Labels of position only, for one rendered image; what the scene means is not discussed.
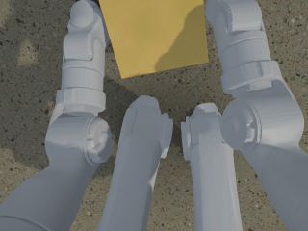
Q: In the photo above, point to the carton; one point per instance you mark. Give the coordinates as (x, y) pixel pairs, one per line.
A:
(150, 36)

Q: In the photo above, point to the robot left forearm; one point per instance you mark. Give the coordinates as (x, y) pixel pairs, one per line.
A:
(83, 67)

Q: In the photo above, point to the robot left upper arm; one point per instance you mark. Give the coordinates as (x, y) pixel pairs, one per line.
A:
(51, 199)

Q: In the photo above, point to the robot right upper arm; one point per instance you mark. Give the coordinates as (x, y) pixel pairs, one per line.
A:
(267, 129)

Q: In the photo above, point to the robot right shin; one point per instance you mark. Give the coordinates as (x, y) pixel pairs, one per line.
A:
(207, 108)

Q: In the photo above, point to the right robot thigh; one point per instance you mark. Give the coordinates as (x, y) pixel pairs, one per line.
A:
(214, 186)

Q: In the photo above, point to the robot right forearm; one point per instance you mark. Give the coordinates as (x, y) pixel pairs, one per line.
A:
(242, 45)

